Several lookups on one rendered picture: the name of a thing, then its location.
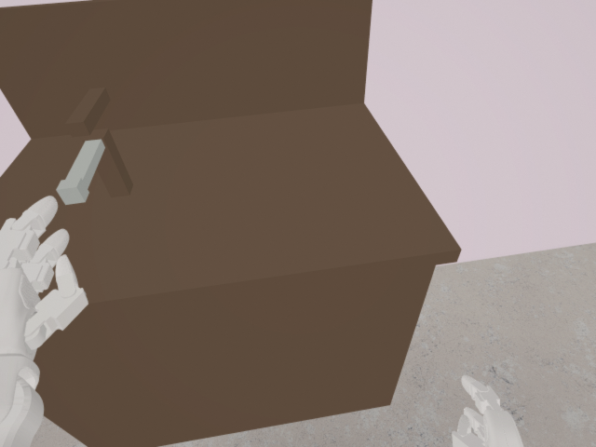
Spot robot right hand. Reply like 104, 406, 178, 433
452, 375, 523, 447

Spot tap lever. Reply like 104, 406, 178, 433
56, 139, 105, 205

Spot counter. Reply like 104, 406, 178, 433
0, 0, 461, 447

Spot robot left hand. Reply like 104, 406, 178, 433
0, 196, 88, 361

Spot robot left forearm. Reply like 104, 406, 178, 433
0, 353, 44, 447

